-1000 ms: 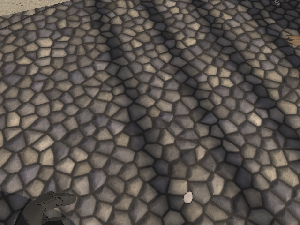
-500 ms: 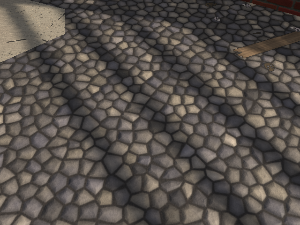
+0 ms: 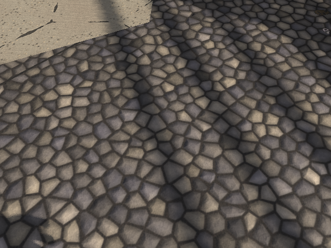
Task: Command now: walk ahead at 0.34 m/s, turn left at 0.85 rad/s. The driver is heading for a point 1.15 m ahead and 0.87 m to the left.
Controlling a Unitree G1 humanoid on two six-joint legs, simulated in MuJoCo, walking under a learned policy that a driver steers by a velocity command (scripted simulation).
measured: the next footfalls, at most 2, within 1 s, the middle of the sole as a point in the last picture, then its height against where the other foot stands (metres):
left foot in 0.56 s outside the picture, level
right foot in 1.00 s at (60, 179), level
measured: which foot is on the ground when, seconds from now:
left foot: up 0.00-0.54, down 0.56-1.00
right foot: down 0.00-0.58, up 0.60-0.98, down 1.00-1.00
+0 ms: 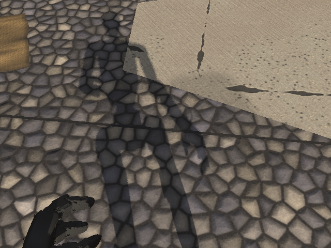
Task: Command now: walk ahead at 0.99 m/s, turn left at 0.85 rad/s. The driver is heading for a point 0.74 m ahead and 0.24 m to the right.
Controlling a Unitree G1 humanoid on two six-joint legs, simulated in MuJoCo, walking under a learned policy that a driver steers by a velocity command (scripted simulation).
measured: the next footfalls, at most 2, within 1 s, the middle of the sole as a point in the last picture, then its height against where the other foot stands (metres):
left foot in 0.42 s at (123, 219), level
right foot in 0.84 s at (170, 132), level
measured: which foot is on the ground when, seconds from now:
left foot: down 0.00-0.00, up 0.02-0.40, down 0.42-0.84, up 0.86-1.00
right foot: down 0.00-0.40, up 0.42-0.82, down 0.84-1.00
